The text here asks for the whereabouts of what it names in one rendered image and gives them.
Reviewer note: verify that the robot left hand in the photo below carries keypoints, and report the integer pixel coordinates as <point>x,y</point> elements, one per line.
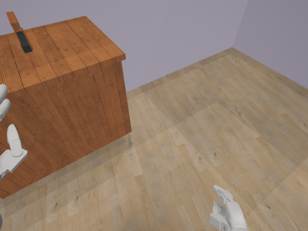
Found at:
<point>10,159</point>

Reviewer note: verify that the robot right hand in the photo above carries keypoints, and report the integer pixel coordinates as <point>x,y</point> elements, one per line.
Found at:
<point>228,217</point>

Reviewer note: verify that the tap lever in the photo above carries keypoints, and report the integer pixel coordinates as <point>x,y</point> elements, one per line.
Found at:
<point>24,44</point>

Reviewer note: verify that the counter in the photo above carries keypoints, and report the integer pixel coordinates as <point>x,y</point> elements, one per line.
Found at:
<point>68,96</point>

